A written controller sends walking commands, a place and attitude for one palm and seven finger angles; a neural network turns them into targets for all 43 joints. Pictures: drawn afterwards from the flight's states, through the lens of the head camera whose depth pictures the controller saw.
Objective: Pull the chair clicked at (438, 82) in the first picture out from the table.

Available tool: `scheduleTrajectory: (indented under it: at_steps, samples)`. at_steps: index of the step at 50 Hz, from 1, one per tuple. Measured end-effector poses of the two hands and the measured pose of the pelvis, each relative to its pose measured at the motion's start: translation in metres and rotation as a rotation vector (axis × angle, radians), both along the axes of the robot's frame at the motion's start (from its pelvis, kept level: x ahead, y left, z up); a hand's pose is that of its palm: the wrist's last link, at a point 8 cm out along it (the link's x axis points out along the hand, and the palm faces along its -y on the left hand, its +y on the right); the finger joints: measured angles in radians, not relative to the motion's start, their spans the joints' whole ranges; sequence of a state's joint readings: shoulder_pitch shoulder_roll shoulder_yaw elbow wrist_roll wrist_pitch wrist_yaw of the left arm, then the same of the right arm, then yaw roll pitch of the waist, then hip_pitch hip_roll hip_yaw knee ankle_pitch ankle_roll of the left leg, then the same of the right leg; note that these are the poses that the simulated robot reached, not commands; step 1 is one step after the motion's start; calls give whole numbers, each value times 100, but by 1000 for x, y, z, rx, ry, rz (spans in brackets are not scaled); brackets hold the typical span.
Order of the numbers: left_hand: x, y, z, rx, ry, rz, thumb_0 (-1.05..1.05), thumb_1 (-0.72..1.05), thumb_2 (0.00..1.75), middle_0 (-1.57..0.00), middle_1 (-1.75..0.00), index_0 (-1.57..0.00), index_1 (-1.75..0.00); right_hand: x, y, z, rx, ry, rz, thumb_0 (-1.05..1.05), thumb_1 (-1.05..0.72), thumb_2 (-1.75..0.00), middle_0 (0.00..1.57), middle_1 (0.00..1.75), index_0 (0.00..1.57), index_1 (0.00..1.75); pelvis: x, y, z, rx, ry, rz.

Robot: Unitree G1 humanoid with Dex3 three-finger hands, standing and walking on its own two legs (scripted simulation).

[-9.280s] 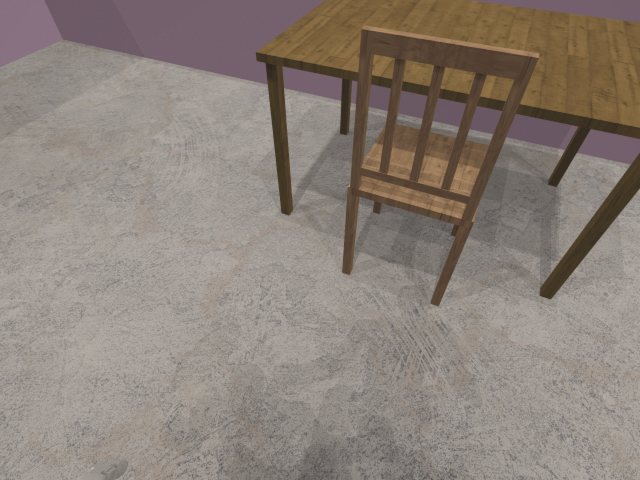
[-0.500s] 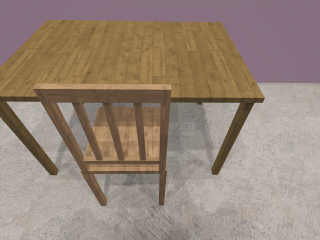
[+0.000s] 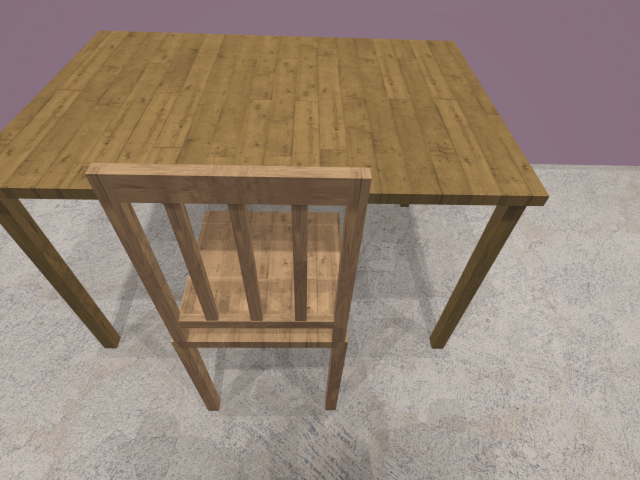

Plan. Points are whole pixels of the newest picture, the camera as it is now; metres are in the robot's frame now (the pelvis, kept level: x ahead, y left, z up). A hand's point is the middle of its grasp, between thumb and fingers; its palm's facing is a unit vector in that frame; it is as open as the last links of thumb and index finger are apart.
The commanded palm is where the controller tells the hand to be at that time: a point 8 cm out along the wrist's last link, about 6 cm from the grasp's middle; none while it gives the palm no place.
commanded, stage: look again from close up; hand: left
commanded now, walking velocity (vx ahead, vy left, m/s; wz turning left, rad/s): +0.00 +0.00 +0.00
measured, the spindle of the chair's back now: (248, 269) +0.46 +0.15 -0.07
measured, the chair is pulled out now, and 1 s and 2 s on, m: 0.00 0.00 0.00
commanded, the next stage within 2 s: raise the hand toward the chair's back in 0.56 s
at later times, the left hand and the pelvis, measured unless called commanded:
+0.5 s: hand out of the picture +0.00 +0.18 -0.18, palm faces +0.01 -0.99 -0.17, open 7.4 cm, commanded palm none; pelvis +0.02 +0.01 +0.00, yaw +0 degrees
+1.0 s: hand (209, 415) +0.21 +0.15 -0.04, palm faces +0.02 -1.00 +0.00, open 8.6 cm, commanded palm +0.14 +0.23 -0.06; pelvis +0.00 -0.03 -0.08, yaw +1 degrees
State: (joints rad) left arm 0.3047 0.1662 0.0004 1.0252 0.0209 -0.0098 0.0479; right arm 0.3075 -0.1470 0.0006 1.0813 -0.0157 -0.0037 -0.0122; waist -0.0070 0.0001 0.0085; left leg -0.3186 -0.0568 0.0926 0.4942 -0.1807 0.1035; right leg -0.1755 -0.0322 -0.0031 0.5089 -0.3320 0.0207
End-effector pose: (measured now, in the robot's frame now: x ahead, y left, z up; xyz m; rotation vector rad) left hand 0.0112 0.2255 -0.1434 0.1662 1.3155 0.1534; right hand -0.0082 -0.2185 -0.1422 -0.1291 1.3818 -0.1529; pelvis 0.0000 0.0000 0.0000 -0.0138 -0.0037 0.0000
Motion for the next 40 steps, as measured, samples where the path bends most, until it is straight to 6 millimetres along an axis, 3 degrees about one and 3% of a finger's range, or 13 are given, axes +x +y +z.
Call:
scheduleTrajectory:
  at_steps: [11,18,25,34,36,40]
  samples:
    - [-23,0,-4,-32,114,8,1,91,90,-19,-30,-20,-29,48,-11,13,-54,-75,29,1,-91,-89,20,30,20,30,12,5,3,5,7,-8]
    - [-26,-2,-6,-45,142,15,1,91,90,-19,-30,-20,-29,67,-7,16,-54,-98,45,1,-91,-89,20,30,20,30,19,7,4,5,4,-10]
    - [-19,-1,-5,-43,135,15,1,91,90,-19,-30,-20,-29,70,-4,15,-49,-91,43,1,-91,-89,20,30,20,30,24,8,5,9,3,-9]
    - [-6,4,-4,-22,122,1,1,91,90,-19,-30,-20,-29,59,-4,12,-44,-50,32,1,-91,-89,20,30,20,30,27,8,5,11,6,-7]
    - [27,9,15,-5,-53,75,1,90,90,-20,-30,-20,-29,63,-6,17,-53,-142,31,1,-91,-89,20,30,20,30,25,7,4,13,15,7]
    - [122,10,96,49,-654,77,2,88,89,-19,-29,-20,-29,88,-12,28,-52,-393,62,1,-91,-89,21,30,20,30,18,2,-1,27,41,40]
